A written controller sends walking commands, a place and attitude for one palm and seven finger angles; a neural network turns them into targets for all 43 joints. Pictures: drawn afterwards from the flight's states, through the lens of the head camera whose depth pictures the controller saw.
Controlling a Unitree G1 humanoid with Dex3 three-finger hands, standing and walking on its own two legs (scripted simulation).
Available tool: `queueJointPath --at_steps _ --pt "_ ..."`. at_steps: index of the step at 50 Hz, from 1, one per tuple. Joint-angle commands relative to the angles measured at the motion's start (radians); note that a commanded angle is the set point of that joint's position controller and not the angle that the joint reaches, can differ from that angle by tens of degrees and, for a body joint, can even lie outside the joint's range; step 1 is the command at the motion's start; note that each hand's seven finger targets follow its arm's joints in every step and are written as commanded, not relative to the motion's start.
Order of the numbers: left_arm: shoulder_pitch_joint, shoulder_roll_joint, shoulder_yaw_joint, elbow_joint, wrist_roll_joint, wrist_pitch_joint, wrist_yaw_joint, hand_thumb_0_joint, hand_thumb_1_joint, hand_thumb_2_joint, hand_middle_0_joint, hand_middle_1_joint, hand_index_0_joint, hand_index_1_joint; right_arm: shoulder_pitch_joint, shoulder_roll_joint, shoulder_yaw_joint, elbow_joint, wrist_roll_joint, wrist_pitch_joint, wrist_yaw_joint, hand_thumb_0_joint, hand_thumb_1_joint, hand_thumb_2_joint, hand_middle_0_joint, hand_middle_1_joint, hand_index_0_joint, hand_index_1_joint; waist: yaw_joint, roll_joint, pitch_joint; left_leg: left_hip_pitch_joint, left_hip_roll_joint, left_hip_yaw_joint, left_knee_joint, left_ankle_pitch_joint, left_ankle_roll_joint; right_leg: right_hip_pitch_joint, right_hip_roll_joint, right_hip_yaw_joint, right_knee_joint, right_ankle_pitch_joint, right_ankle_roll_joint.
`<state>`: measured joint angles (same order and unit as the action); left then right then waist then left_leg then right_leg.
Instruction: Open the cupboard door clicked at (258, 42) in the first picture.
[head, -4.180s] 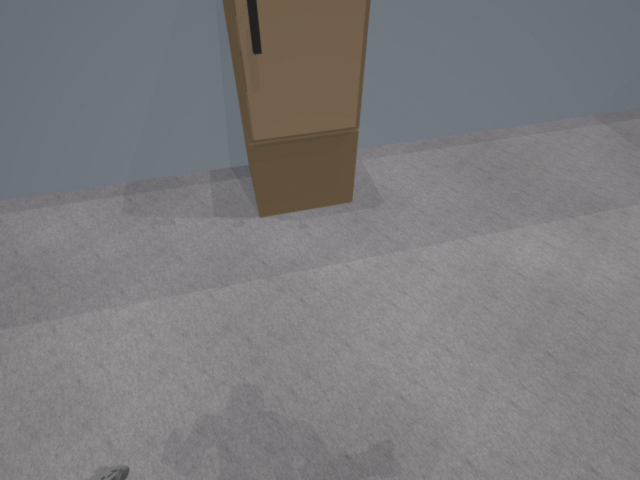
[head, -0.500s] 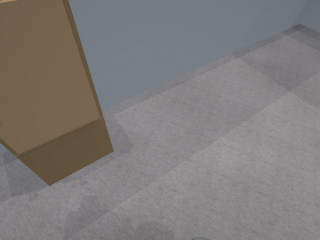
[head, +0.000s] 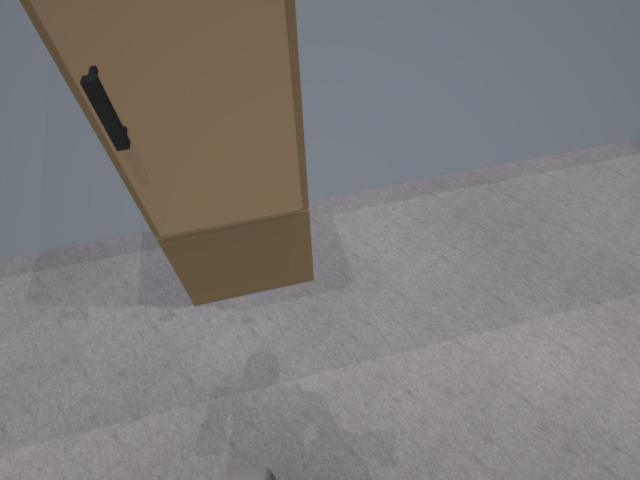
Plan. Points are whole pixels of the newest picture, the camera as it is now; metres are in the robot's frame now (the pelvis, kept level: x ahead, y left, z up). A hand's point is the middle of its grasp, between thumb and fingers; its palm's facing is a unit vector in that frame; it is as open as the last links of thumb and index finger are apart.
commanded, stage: turn to face it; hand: left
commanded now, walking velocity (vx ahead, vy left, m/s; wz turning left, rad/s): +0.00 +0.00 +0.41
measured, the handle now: (108, 108) +0.71 +0.45 +0.06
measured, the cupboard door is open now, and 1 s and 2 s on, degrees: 0 0 0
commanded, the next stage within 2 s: take the last steps up to it in 0.38 s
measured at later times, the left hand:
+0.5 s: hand out of the picture +0.02 +0.22 -0.16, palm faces +0.21 -0.93 -0.29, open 7.4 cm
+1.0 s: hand out of the picture -0.10 +0.20 -0.18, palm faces +0.36 -0.92 -0.16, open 7.3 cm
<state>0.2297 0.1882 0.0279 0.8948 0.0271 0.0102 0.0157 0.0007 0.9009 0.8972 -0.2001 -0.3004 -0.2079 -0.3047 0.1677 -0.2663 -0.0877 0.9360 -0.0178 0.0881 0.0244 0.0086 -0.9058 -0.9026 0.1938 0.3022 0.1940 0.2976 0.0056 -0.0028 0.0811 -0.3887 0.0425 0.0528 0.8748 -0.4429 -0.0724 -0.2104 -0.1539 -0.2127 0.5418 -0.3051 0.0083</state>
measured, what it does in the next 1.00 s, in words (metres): steps on the spot: left foot, then right foot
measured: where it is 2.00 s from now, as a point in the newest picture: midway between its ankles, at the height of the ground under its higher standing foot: (298, 451)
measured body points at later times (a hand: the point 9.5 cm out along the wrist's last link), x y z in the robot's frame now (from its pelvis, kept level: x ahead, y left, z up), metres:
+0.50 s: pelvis -0.01 +0.01 -0.01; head +0.02 -0.01 +0.44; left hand +0.01 +0.27 -0.14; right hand +0.12 -0.22 -0.17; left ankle -0.02 +0.14 -0.74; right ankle +0.02 -0.09 -0.74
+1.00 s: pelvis +0.04 +0.06 -0.01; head +0.05 +0.08 +0.44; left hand -0.11 +0.25 -0.16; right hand +0.16 -0.15 -0.15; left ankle +0.01 +0.17 -0.74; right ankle +0.02 -0.08 -0.73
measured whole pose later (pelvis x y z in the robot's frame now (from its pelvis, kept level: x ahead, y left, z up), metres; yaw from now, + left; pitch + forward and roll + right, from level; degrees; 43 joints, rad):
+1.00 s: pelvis +0.04 +0.06 -0.01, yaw +15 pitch +0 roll -1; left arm 0.45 0.16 0.04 1.16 0.02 0.00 0.00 0.00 0.91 0.90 -0.20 -0.30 -0.20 -0.30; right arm 0.23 -0.16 -0.05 1.04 -0.03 -0.03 0.01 0.01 -0.91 -0.90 0.19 0.30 0.20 0.30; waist 0.05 -0.03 0.01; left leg -0.25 0.06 0.13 0.54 -0.30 0.01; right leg -0.20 -0.10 -0.13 0.63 -0.42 0.02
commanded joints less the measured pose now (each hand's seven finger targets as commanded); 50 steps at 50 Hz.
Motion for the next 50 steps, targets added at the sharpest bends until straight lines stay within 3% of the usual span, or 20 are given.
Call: queueJointPath --at_steps 1,3,4,5,7,11,17,22,23,24,25,26,28,31,40,46,47,48,49,50 --pt "0.068 0.253 0.078 -0.026 0.005 -0.003 0.014 0.000 0.900 0.900 -0.200 -0.300 -0.200 -0.300 -0.061 -0.042 0.010 -0.104 0.010 -0.049 0.000 0.000 -0.900 -0.900 0.200 0.300 0.200 0.300 0.035 -0.221 -0.128 0.043 -0.031 0.069 -0.238 0.032 0.025 0.152 -0.211 0.137 -0.064 0.573 -0.104" --pt "0.045 0.236 0.080 -0.027 -0.011 0.003 0.010 0.000 0.900 0.900 -0.200 -0.300 -0.200 -0.300 0.044 -0.100 -0.003 -0.078 0.003 -0.065 -0.004 0.000 -0.900 -0.900 0.200 0.300 0.200 0.300 -0.031 -0.122 -0.183 0.292 0.010 0.036 -0.492 0.297 0.052 0.022 -0.165 0.051 0.118 0.453 -0.019" --pt "0.057 0.176 0.070 -0.060 -0.018 0.008 0.002 0.000 0.900 0.900 -0.200 -0.300 -0.200 -0.300 0.083 -0.216 -0.031 -0.077 -0.006 -0.075 -0.009 0.000 -0.900 -0.900 0.200 0.300 0.200 0.300 -0.052 0.187 -0.224 0.495 0.256 -0.272 -0.511 0.604 0.157 -0.260 -0.041 0.010 0.327 0.026 0.058" --pt "-0.001 0.140 0.046 -0.093 -0.009 0.012 0.003 0.000 0.900 0.900 -0.200 -0.300 -0.200 -0.300 0.132 -0.275 -0.040 -0.061 0.004 -0.067 -0.012 0.000 -0.900 -0.900 0.200 0.300 0.200 0.300 -0.082 0.284 -0.205 0.473 0.405 -0.375 -0.506 0.898 0.275 -0.381 0.013 0.076 0.483 -0.367 0.078" --pt "-0.068 0.145 0.053 -0.073 -0.009 0.025 0.012 0.000 0.900 0.900 -0.200 -0.300 -0.200 -0.300 0.100 -0.219 -0.027 -0.049 -0.002 -0.069 -0.033 0.000 -0.900 -0.900 0.200 0.300 0.200 0.300 -0.078 0.234 -0.134 0.332 0.331 -0.322 -0.513 0.733 0.281 -0.387 0.016 0.179 0.596 -0.283 0.068" --pt "0.020 0.147 0.054 -0.008 -0.012 0.025 -0.005 0.000 0.900 0.900 -0.200 -0.300 -0.200 -0.300 -0.034 -0.145 0.004 -0.078 0.001 -0.079 -0.038 0.000 -0.900 -0.900 0.200 0.300 0.200 0.300 -0.005 0.174 -0.099 0.261 0.194 -0.167 -0.524 0.696 0.222 -0.301 0.036 0.170 0.544 -0.110 0.077" --pt "-0.003 0.120 0.040 -0.017 -0.014 0.024 0.000 0.000 0.900 0.900 -0.200 -0.300 -0.200 -0.300 -0.002 -0.141 -0.002 -0.054 -0.004 -0.070 -0.036 0.000 -0.900 -0.900 0.200 0.300 0.200 0.300 -0.027 0.149 -0.095 0.258 0.204 -0.229 -0.533 0.592 0.245 -0.214 0.080 0.159 0.308 -0.132 0.071" --pt "0.106 0.116 0.039 0.017 -0.017 -0.001 0.009 0.000 0.900 0.900 -0.200 -0.300 -0.200 -0.300 -0.041 -0.123 -0.001 -0.052 0.003 -0.066 -0.032 0.000 -0.900 -0.900 0.200 0.300 0.200 0.300 0.031 0.127 -0.107 0.138 0.153 -0.239 -0.429 0.517 0.189 0.034 0.103 0.142 -0.056 0.082 0.055" --pt "0.120 0.153 0.044 0.022 -0.010 -0.014 0.014 0.000 0.900 0.900 -0.200 -0.300 -0.200 -0.300 -0.023 -0.082 0.004 -0.048 0.011 -0.069 -0.028 0.000 -0.900 -0.900 0.200 0.300 0.200 0.300 0.035 0.023 -0.117 0.059 0.090 -0.199 -0.333 0.383 0.134 0.132 0.033 0.218 -0.175 0.164 0.039" --pt "0.126 0.232 0.055 0.025 0.004 -0.025 0.021 0.000 0.900 0.900 -0.200 -0.300 -0.200 -0.300 0.001 -0.011 0.017 -0.060 0.019 -0.070 -0.023 0.000 -0.900 -0.900 0.200 0.300 0.200 0.300 0.026 -0.239 -0.119 -0.077 -0.049 -0.056 -0.157 0.083 0.062 0.186 -0.193 0.465 -0.240 0.287 -0.048" --pt "0.136 0.257 0.056 0.013 -0.002 -0.025 0.016 0.000 0.900 0.900 -0.200 -0.300 -0.200 -0.300 -0.018 -0.036 0.011 -0.072 0.011 -0.053 -0.026 0.000 -0.900 -0.900 0.200 0.300 0.200 0.300 0.051 -0.265 -0.127 -0.057 -0.057 -0.095 0.009 -0.139 0.056 0.072 -0.299 0.537 -0.301 0.197 -0.144" --pt "0.109 0.232 0.060 0.014 -0.003 -0.022 0.021 0.000 0.900 0.900 -0.200 -0.300 -0.200 -0.300 -0.025 -0.051 0.004 -0.064 0.002 -0.038 -0.025 0.000 -0.900 -0.900 0.200 0.300 0.200 0.300 0.045 -0.279 -0.092 -0.078 -0.036 -0.126 0.131 -0.119 0.062 0.006 -0.278 0.553 -0.353 -0.007 -0.158" --pt "0.052 0.174 0.048 0.010 -0.006 -0.029 0.014 0.000 0.900 0.900 -0.200 -0.300 -0.200 -0.300 0.001 -0.051 0.000 -0.018 -0.008 -0.045 -0.010 0.000 -0.900 -0.900 0.200 0.300 0.200 0.300 0.015 -0.143 -0.003 -0.149 -0.005 -0.112 0.254 0.038 0.057 -0.010 -0.191 0.455 -0.373 -0.154 -0.121" --pt "0.085 0.133 0.042 0.033 -0.005 -0.053 0.010 0.000 0.900 0.900 -0.200 -0.300 -0.200 -0.300 0.046 -0.025 0.002 0.017 -0.012 -0.057 0.003 0.000 -0.900 -0.900 0.200 0.300 0.200 0.300 0.014 -0.144 -0.023 -0.159 0.017 -0.071 0.234 0.140 0.042 0.054 -0.145 0.331 -0.369 -0.103 -0.093" --pt "0.237 0.135 0.040 0.148 0.006 -0.066 0.001 0.000 0.900 0.900 -0.200 -0.300 -0.200 -0.300 -0.019 0.037 0.021 0.024 -0.007 -0.084 0.009 0.000 -0.900 -0.900 0.200 0.300 0.200 0.300 0.066 -0.160 0.003 -0.108 0.038 0.025 -0.106 0.101 0.047 0.106 -0.165 0.307 -0.405 -0.129 -0.136" --pt "0.178 0.118 0.044 0.187 -0.005 -0.051 -0.003 0.000 0.900 0.900 -0.200 -0.300 -0.200 -0.300 0.154 0.034 0.029 0.092 0.001 -0.118 -0.007 0.000 -0.900 -0.900 0.200 0.300 0.200 0.300 -0.025 -0.056 -0.025 0.320 0.000 0.111 -0.441 0.176 0.060 -0.122 -0.076 0.176 -0.235 -0.175 -0.081" --pt "0.171 0.074 0.034 0.178 -0.007 -0.046 -0.008 0.000 0.900 0.900 -0.200 -0.300 -0.200 -0.300 0.251 -0.015 0.019 0.121 -0.002 -0.126 -0.019 0.000 -0.900 -0.900 0.200 0.300 0.200 0.300 -0.067 0.100 -0.051 0.442 0.095 -0.020 -0.513 0.074 0.085 -0.232 -0.017 0.118 -0.071 -0.187 -0.044" --pt "0.153 0.009 0.022 0.149 -0.010 -0.044 -0.013 0.000 0.900 0.900 -0.200 -0.300 -0.200 -0.300 0.345 -0.108 -0.003 0.145 -0.012 -0.128 -0.030 0.000 -0.900 -0.900 0.200 0.300 0.200 0.300 -0.101 0.319 -0.035 0.486 0.313 -0.315 -0.651 -0.109 0.166 -0.392 0.082 0.021 0.201 -0.225 -0.004" --pt "0.082 0.018 0.019 0.107 -0.001 -0.047 -0.013 0.000 0.900 0.900 -0.200 -0.300 -0.200 -0.300 0.390 -0.135 -0.006 0.150 -0.013 -0.123 -0.036 0.000 -0.900 -0.900 0.200 0.300 0.200 0.300 -0.117 0.266 -0.001 0.443 0.395 -0.450 -0.729 -0.177 0.233 -0.474 0.096 0.080 0.375 -0.272 -0.012" --pt "0.036 0.019 0.023 0.109 0.005 -0.042 -0.011 0.000 0.900 0.900 -0.200 -0.300 -0.200 -0.300 0.361 -0.105 0.002 0.157 -0.014 -0.126 -0.045 0.000 -0.900 -0.900 0.200 0.300 0.200 0.300 -0.111 0.272 0.029 0.391 0.388 -0.436 -0.748 -0.159 0.237 -0.505 0.061 0.140 0.510 -0.224 -0.018"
